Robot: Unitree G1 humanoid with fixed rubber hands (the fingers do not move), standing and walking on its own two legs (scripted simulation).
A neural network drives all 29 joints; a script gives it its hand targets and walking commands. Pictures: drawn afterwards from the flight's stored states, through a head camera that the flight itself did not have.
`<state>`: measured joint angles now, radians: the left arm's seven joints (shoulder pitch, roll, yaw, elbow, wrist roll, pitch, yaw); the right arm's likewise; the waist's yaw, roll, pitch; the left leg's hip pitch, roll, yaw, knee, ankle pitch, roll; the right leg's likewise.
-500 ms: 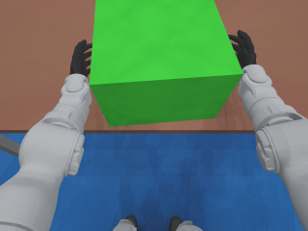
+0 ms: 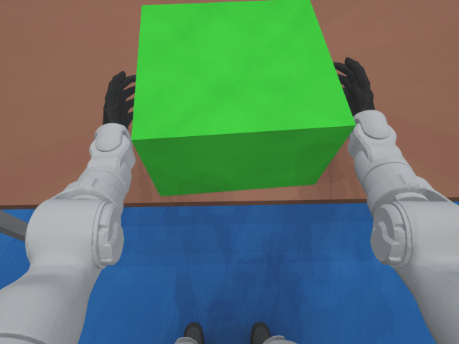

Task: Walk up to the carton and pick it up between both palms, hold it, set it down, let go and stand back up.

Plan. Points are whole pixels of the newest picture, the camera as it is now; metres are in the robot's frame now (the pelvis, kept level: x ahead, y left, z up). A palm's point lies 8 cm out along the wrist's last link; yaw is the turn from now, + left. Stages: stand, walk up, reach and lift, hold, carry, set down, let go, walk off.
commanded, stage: reach and lift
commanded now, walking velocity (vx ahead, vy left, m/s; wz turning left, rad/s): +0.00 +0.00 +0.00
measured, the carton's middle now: (233, 100) +0.54 -0.01 +0.03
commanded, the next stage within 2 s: none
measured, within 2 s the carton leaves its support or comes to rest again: leaves its support in 0.94 s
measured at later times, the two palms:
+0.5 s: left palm (120, 123) +0.47 +0.19 +0.06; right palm (358, 116) +0.46 -0.21 +0.08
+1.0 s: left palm (100, 152) +0.41 +0.21 +0.07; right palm (360, 141) +0.40 -0.19 +0.09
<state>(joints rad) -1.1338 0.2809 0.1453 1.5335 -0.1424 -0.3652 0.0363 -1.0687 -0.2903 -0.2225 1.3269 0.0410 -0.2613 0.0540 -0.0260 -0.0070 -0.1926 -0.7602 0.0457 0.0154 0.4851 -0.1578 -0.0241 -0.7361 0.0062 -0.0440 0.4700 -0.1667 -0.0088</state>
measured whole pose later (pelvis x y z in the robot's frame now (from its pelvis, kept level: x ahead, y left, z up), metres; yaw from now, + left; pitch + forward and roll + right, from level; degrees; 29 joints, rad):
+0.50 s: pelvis +0.02 +0.01 +0.01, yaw -2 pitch +19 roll -1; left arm -0.94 0.20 0.24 1.34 -0.05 -0.38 0.07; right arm -0.92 -0.24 -0.37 1.26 -0.10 -0.38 0.07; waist 0.00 0.01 -0.13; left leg -0.57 0.05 0.05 0.41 -0.18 -0.01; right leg -0.53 0.01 -0.01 0.33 -0.14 0.01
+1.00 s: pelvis +0.00 +0.01 +0.02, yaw +0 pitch +12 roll -1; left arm -0.78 0.20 0.10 1.27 -0.20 -0.27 0.07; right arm -0.73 -0.22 -0.11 1.09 0.12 -0.23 0.01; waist -0.02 0.03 -0.15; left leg -0.45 0.03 0.02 0.37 -0.14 -0.01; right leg -0.40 0.00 -0.04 0.30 -0.12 0.01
